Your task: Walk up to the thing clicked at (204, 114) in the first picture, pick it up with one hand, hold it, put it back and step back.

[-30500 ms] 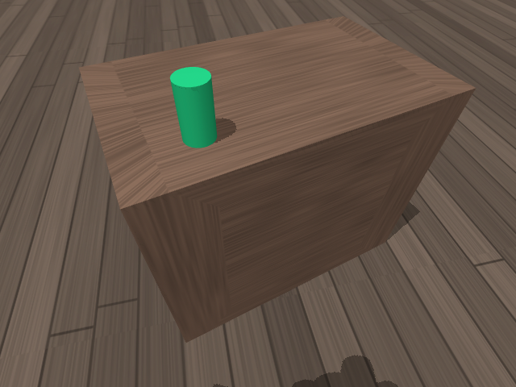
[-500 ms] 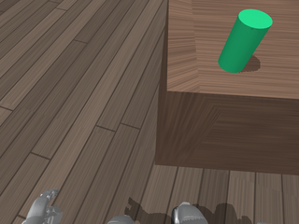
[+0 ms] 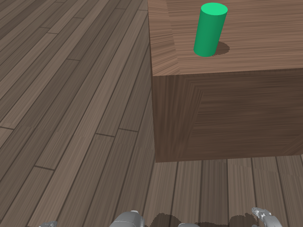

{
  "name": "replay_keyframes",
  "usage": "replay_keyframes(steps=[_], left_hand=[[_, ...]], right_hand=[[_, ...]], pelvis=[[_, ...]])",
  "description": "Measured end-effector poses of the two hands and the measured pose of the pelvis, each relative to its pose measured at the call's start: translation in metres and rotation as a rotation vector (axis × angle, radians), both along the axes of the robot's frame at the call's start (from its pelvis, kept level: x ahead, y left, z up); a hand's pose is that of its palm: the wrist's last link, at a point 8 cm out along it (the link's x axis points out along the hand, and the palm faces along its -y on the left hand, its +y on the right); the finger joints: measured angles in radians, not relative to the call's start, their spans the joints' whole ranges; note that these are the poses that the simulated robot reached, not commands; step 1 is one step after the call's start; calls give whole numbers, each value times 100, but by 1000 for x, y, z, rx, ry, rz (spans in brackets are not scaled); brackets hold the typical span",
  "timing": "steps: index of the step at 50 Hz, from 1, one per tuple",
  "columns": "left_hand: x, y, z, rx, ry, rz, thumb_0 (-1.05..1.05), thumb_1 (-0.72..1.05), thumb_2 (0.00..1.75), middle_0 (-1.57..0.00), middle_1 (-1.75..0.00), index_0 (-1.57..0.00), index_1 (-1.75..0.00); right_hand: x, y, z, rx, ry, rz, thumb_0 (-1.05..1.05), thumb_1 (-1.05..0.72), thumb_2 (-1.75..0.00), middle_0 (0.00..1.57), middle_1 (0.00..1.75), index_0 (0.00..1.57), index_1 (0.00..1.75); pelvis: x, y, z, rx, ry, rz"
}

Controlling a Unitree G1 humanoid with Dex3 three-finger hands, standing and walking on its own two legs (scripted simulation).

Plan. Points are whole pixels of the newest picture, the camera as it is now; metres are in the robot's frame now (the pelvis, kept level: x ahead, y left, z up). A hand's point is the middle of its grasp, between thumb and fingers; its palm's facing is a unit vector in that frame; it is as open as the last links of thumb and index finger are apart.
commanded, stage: step back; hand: right
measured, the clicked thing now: (208, 31) +0.69 -0.16 +0.11
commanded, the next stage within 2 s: none
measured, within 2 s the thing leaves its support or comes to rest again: neither
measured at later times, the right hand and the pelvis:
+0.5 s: hand out of the picture -0.06 -0.24 -0.12, palm faces -0.08 +0.89 -0.45, open 7.4 cm; pelvis -0.15 +0.03 +0.01, yaw +2 degrees
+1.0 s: hand out of the picture -0.23 -0.28 -0.15, palm faces -0.08 +0.92 -0.39, open 7.4 cm; pelvis -0.32 -0.02 +0.00, yaw +2 degrees
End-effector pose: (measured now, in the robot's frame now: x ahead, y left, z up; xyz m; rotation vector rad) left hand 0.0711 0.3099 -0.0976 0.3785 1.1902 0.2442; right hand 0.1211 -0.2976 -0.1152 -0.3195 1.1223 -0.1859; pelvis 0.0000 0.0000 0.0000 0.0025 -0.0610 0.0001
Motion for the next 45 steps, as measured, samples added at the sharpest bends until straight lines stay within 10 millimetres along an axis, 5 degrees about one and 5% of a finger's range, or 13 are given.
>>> replay_keyframes(steps=[8,15,21,27,35,41,45], left_hand=[[-11,6,18,22,-91,-14,1,91,89,-21,-30,-20,-30],[-35,25,-3,-15,-172,-17,0,91,89,-21,-30,-20,-30],[-87,29,-11,-66,-100,23,0,91,89,-21,-30,-20,-30],[-150,31,-15,-66,-31,40,0,91,89,-21,-30,-20,-30],[-227,12,-24,-22,69,-8,1,91,89,-21,-30,-20,-30],[-284,-13,-2,-15,61,13,0,91,89,-21,-30,-20,-30],[-300,-15,12,11,35,26,1,91,89,-21,-30,-20,-30]], right_hand=[[-72,-4,-1,-26,96,16,0,-90,-90,21,30,20,30],[-134,7,-2,-92,138,36,1,-90,-90,20,30,20,30],[-179,20,25,-100,118,30,1,-90,-90,21,30,20,30],[-189,14,40,-123,49,42,1,-90,-90,21,30,21,30],[-215,-13,22,-96,-66,46,0,-90,-90,21,30,20,30],[-266,-27,9,-49,-31,3,0,-90,-90,20,30,20,30],[-306,-31,8,-37,13,2,1,-90,-90,21,30,20,30]], pelvis=[[-43,6,6,23,44,22],[-95,24,-9,20,12,69],[-127,29,4,-26,1,55],[-164,24,10,-33,30,15],[-227,1,-8,-3,28,-55],[-265,-14,0,22,15,-45],[-285,-17,7,39,35,-17]])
